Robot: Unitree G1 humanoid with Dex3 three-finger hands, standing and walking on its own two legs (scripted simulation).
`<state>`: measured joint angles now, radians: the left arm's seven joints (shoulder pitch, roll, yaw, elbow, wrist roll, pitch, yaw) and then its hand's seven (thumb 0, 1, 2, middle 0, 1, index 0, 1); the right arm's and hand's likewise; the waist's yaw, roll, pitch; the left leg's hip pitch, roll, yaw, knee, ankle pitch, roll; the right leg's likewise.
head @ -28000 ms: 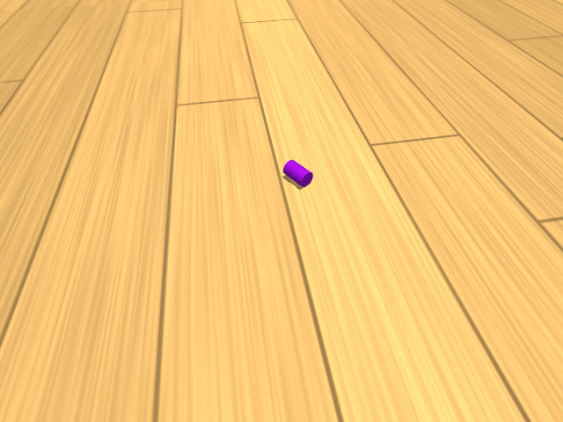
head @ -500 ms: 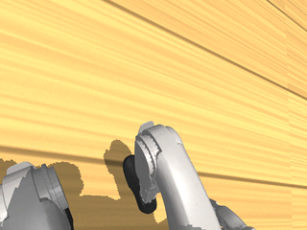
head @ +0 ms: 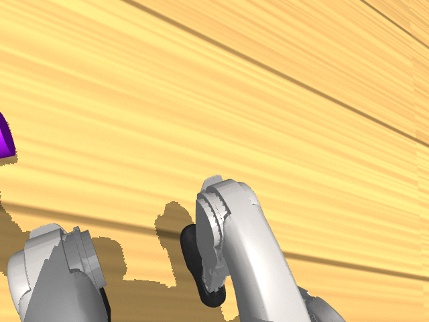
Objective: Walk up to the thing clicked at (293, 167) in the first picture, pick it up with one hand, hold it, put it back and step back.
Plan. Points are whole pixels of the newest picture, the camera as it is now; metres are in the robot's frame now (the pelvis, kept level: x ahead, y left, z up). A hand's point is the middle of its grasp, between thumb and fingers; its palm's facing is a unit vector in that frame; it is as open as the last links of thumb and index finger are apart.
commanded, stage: withdraw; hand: left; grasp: from above
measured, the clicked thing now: out of the picture +0.48 +0.32 -0.27
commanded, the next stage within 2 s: home in 0.68 s
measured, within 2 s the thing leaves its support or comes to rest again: neither
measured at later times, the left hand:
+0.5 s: hand out of the picture +0.44 +0.33 -0.07, palm faces -0.49 -0.09 -0.87, open 13.8 cm
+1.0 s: hand out of the picture +0.45 +0.34 -0.09, palm faces -0.39 -0.11 -0.91, open 12.9 cm
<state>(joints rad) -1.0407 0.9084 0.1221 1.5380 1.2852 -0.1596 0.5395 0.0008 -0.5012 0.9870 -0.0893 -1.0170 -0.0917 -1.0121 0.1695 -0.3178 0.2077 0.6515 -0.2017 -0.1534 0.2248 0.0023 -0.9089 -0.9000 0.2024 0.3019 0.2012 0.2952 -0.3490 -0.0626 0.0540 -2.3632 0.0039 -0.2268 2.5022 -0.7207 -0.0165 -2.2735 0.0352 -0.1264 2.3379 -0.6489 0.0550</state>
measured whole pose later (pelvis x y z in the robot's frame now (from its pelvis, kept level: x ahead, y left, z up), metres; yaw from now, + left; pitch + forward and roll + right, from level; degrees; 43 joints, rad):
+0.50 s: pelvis -0.02 -0.01 +0.06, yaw +6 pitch +34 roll -8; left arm -1.03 0.75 -0.03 1.35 1.18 -0.18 0.15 0.00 -0.47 0.98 -0.13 -0.97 -0.12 -0.98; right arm 0.17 -0.33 0.09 0.63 -0.09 0.02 0.10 0.00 -0.91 -0.90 0.20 0.30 0.20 0.30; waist -0.25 0.01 -0.07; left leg -2.21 0.00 -0.13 2.25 -0.64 -0.01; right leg -2.14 0.00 -0.06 2.16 -0.62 0.04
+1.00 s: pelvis -0.01 +0.00 +0.05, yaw +6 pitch +36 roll -8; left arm -0.95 0.74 0.08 1.24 1.15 -0.09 0.24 0.00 -0.24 0.91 -0.21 -0.76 -0.19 -0.77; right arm 0.23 -0.24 0.07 0.67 -0.09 0.01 0.13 0.00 -0.90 -0.90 0.20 0.30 0.20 0.29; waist -0.25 0.05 -0.08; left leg -2.28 0.00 -0.12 2.31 -0.68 0.00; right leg -2.21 0.00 -0.05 2.21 -0.65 0.05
